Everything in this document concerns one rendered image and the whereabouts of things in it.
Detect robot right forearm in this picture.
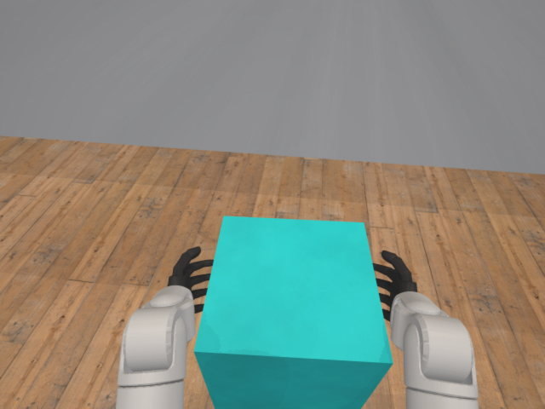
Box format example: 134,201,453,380
390,291,479,409

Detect right robot hand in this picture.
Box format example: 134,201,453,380
373,251,417,322

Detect carton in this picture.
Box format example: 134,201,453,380
194,216,393,409

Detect left robot hand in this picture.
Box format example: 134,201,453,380
168,246,214,314

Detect robot left forearm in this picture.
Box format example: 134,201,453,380
116,285,196,409

